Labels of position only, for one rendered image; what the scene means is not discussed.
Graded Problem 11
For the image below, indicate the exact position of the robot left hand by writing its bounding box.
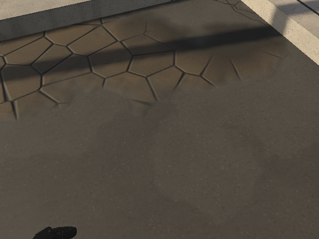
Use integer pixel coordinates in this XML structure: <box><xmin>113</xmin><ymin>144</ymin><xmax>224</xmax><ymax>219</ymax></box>
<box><xmin>33</xmin><ymin>226</ymin><xmax>77</xmax><ymax>239</ymax></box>

